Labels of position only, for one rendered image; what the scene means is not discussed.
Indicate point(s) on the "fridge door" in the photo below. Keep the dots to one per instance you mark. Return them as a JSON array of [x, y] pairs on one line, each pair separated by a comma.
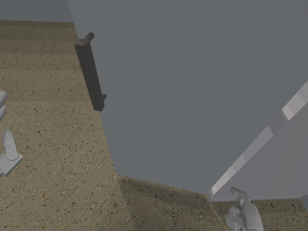
[[190, 84]]

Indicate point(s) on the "handle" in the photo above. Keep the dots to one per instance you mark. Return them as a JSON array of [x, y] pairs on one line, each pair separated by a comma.
[[86, 60]]

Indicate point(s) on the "robot right hand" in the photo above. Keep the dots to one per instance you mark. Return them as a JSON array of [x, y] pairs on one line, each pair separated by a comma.
[[247, 217]]

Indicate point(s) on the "robot left hand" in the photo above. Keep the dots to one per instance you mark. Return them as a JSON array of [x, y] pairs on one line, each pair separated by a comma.
[[11, 159]]

